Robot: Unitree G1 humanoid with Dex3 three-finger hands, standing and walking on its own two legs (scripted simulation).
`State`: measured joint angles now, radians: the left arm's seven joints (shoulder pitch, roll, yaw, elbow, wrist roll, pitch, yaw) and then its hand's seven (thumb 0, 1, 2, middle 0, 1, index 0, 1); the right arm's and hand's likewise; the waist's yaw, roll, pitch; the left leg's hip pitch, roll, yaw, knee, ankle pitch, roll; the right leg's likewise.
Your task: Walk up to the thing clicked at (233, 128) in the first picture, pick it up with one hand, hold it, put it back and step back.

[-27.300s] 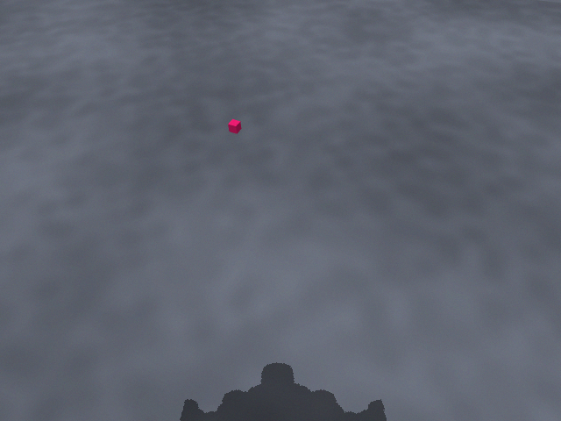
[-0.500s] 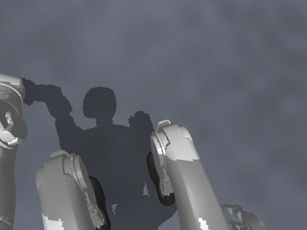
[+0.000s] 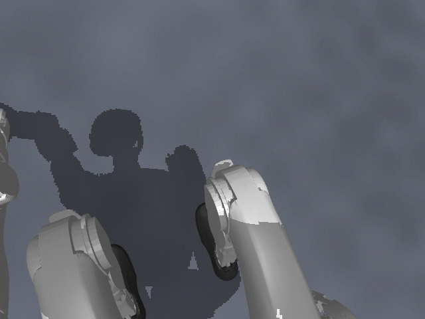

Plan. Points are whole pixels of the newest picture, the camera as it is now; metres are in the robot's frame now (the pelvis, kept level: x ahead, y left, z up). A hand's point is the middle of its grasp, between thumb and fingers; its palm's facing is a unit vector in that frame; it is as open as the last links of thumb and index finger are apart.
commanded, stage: lower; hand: left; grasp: from above
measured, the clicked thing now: out of the picture +0.50 +0.31 -0.21
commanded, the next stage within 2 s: rest in 0.24 s
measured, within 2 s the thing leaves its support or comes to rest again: rests again in 1.04 s
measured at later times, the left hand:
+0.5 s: hand out of the picture +0.48 +0.29 -0.22, palm faces -0.15 -0.42 -0.90, open 7.9 cm
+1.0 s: hand out of the picture +0.48 +0.29 -0.25, palm faces -0.15 -0.42 -0.89, open 7.7 cm
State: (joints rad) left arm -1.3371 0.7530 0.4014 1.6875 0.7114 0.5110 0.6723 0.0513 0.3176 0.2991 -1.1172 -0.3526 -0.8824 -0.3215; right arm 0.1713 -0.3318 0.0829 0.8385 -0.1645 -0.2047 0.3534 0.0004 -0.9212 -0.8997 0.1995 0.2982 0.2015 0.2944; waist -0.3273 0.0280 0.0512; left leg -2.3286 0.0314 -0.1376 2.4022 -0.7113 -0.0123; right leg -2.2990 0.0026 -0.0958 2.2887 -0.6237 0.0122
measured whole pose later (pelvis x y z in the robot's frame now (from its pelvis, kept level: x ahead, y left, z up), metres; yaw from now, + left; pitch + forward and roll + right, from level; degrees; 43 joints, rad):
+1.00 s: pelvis +0.00 +0.00 -0.01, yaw -4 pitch +32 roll -12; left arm -1.36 0.97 0.36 1.80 0.68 0.40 0.77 0.08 0.35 0.22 -1.18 -0.30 -0.92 -0.27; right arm 0.13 -0.39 0.27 0.72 -0.20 -0.26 0.44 0.00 -0.92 -0.90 0.20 0.30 0.20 0.29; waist -0.43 -0.09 0.21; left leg -2.34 0.03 -0.22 2.47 -0.72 -0.02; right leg -2.27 0.02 -0.17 2.29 -0.61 0.02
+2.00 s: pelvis -0.01 +0.01 -0.01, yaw -6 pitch +30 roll -15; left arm -1.35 1.04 0.32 1.81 0.63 0.37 0.79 0.01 0.19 0.42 -0.75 -0.41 -0.71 -0.42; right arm 0.13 -0.40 0.35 0.70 -0.21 -0.32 0.43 0.00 -0.91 -0.89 0.20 0.30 0.20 0.30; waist -0.46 -0.14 0.27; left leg -2.31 0.03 -0.27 2.48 -0.72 -0.01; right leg -2.22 0.03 -0.20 2.26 -0.59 0.03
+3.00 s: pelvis -0.01 +0.01 +0.00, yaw -6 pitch +30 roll -15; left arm -1.34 1.03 0.32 1.73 0.62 0.39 0.77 0.00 -0.22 0.77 -0.32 -0.76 -0.32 -0.76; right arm 0.13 -0.40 0.34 0.68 -0.20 -0.33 0.43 0.00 -0.90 -0.89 0.20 0.30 0.20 0.29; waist -0.45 -0.13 0.27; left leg -2.30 0.03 -0.27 2.46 -0.72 -0.01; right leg -2.21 0.03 -0.21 2.25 -0.59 0.03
